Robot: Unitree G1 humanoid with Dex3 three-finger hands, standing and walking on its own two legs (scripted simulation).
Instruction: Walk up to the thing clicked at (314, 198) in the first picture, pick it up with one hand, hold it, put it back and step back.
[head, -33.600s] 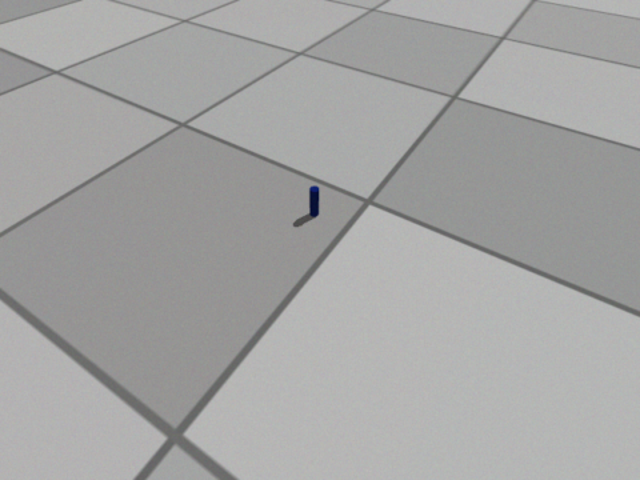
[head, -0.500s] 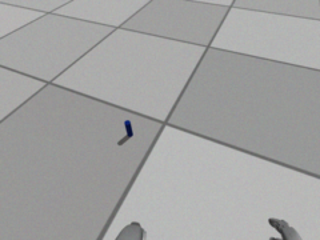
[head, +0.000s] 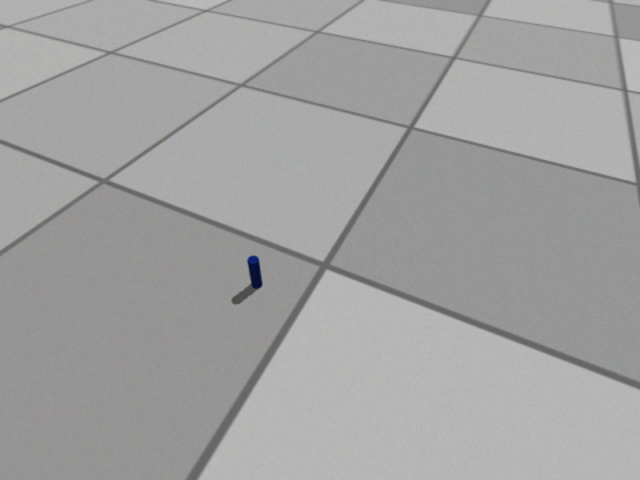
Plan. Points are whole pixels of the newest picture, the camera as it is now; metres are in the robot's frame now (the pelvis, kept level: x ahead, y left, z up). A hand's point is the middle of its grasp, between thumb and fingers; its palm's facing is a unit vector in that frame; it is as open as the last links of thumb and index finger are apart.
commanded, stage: step back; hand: left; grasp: from the side
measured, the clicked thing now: (255, 272) +0.99 +0.22 -0.69
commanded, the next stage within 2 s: stand in 0.60 s
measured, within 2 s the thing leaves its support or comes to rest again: neither
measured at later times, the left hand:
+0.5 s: hand out of the picture +0.10 +0.30 -0.16, palm faces +0.07 -0.92 -0.38, open 7.4 cm
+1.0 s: hand out of the picture +0.13 +0.28 -0.14, palm faces +0.01 -0.94 -0.35, open 7.4 cm
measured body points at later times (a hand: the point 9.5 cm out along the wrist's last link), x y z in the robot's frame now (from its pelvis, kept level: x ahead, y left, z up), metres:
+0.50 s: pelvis +0.05 +0.02 -0.01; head +0.08 +0.03 +0.44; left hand +0.10 +0.34 -0.13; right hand +0.16 -0.27 -0.13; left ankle +0.10 +0.16 -0.73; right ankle +0.04 -0.11 -0.73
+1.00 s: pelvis +0.06 +0.02 +0.01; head +0.06 +0.02 +0.46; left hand +0.13 +0.33 -0.12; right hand +0.17 -0.27 -0.11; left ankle +0.10 +0.16 -0.73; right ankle +0.04 -0.11 -0.73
